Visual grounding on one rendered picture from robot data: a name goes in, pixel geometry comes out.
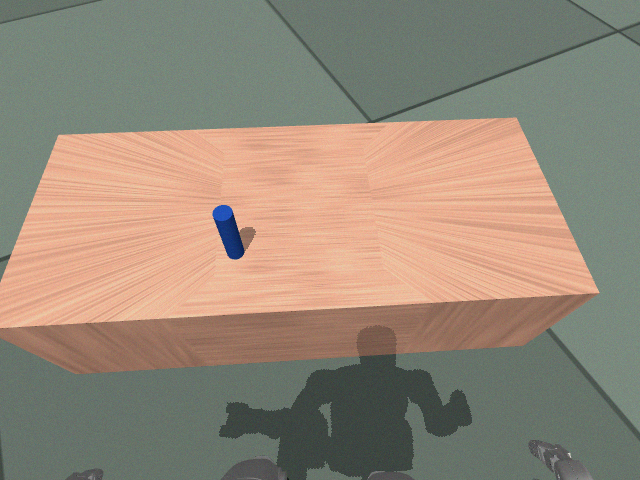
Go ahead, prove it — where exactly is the right robot hand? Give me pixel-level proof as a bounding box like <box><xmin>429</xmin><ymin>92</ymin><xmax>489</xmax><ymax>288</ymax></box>
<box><xmin>528</xmin><ymin>440</ymin><xmax>594</xmax><ymax>480</ymax></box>

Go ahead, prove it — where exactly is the can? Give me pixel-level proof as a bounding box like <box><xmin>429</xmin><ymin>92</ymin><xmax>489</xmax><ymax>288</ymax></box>
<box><xmin>212</xmin><ymin>205</ymin><xmax>244</xmax><ymax>260</ymax></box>

